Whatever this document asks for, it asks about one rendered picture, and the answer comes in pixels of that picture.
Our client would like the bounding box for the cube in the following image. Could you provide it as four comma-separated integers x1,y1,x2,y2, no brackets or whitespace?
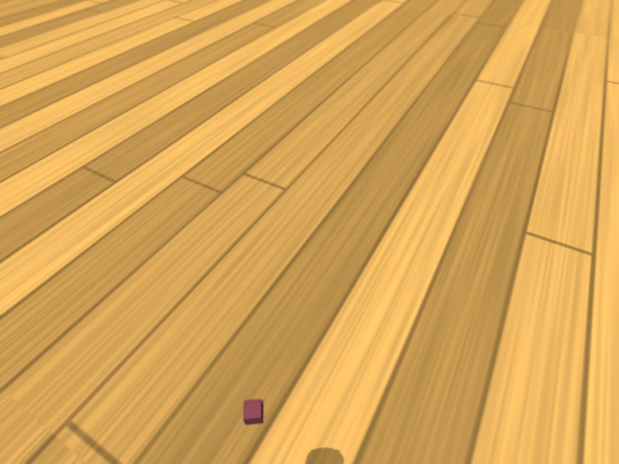
243,399,263,425

